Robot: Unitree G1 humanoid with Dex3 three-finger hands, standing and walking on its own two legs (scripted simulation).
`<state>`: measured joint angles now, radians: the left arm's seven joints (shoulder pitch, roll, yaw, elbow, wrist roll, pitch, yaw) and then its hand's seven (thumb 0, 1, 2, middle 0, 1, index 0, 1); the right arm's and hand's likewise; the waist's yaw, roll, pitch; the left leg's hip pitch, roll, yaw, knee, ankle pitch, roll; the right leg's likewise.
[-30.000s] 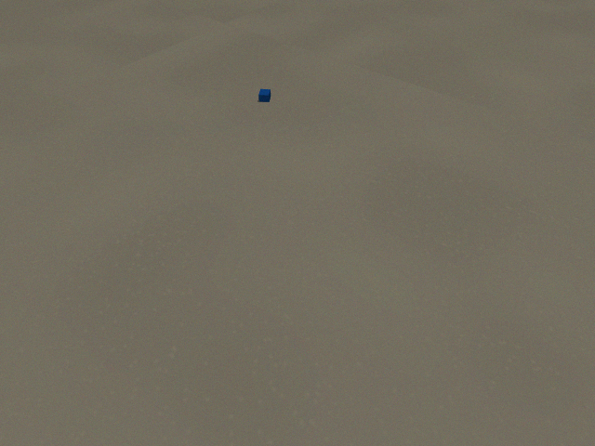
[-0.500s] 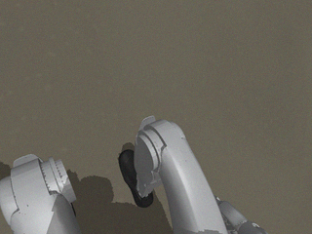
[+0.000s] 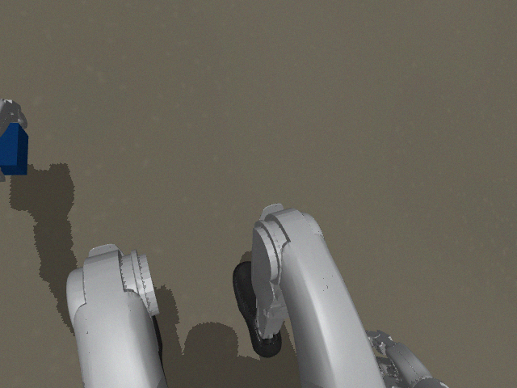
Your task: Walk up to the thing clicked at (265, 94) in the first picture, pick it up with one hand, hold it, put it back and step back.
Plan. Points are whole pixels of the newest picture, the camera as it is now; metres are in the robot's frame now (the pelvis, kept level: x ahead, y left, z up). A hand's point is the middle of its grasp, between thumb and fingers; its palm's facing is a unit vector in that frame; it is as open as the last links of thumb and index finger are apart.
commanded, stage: settle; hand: left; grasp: from above
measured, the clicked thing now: out of the picture +0.49 +0.32 -0.19
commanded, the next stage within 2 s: lift in 0.08 s
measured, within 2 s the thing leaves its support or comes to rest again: neither
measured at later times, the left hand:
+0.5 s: hand out of the picture +0.45 +0.33 -0.09, palm faces -0.49 -0.05 -0.87, open 9.3 cm
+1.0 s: hand out of the picture +0.38 +0.31 +0.11, palm faces -0.40 -0.06 -0.91, open 9.3 cm
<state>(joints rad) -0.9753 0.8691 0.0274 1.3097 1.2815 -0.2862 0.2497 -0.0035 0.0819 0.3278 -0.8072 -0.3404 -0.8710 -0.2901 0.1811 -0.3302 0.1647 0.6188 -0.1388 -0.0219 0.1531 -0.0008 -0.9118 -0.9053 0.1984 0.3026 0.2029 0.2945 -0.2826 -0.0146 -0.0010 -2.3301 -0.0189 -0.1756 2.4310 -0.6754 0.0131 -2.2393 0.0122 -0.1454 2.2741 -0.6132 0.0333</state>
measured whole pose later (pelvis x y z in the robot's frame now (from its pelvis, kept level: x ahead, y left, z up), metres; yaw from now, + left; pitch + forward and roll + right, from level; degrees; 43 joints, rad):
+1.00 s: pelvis +0.00 +0.00 +0.17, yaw +7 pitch +29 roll -5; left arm -0.53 0.63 -0.04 0.74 1.04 -0.21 0.03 -0.02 0.10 0.36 -0.77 -0.37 -0.83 -0.34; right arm 0.15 -0.25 0.00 0.63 0.01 0.08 0.02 0.00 -0.91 -0.91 0.20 0.30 0.20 0.29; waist -0.10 0.05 -0.19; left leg -1.76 0.00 -0.06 1.87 -0.63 0.02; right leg -1.72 0.00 -0.05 1.79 -0.58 0.03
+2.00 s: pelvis +0.07 +0.02 +0.40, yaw +8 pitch +10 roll -1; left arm -0.29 0.47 -0.17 0.71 1.02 -0.14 0.00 -0.02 0.12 0.35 -0.75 -0.41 -0.80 -0.37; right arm 0.26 -0.24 -0.03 0.71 0.04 0.01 -0.06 0.01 -0.91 -0.90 0.20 0.30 0.20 0.29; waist -0.04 0.04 -0.10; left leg -0.65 0.01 0.01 0.87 -0.40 0.02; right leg -0.64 0.01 0.02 0.82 -0.35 0.03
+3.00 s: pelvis +0.06 +0.00 +0.42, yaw +8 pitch +4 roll +0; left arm -0.17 0.46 -0.18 0.52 1.00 -0.15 -0.08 -0.02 0.13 0.34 -0.73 -0.42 -0.79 -0.38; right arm 0.20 -0.26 -0.03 0.67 0.06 0.06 -0.08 0.01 -0.91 -0.90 0.20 0.30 0.20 0.29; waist -0.01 0.05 -0.05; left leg -0.43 0.00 0.02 0.68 -0.31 0.01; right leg -0.45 0.00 0.03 0.68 -0.29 0.01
